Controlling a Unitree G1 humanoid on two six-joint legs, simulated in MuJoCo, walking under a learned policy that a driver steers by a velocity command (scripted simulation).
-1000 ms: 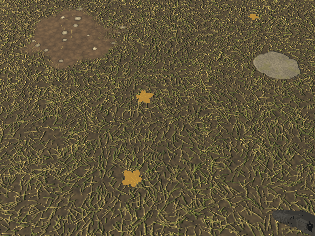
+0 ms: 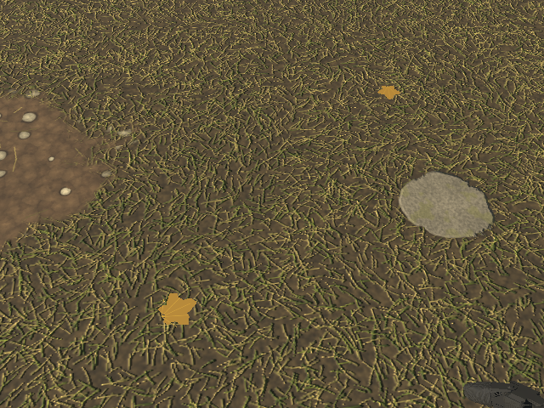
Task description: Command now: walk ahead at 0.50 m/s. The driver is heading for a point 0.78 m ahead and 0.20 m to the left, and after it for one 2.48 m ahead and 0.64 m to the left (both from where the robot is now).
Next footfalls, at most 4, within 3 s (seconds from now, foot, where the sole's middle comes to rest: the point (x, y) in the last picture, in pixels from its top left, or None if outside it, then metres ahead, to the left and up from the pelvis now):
0.52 right None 0.45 -0.14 -0.76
1.06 left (239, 318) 0.68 0.16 -0.76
1.54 right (266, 212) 1.04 0.12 -0.76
1.98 left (162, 198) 1.07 0.45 -0.76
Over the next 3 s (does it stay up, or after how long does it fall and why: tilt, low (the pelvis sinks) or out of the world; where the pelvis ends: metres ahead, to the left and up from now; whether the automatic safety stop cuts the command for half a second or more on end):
stays up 1.55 0.42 0.00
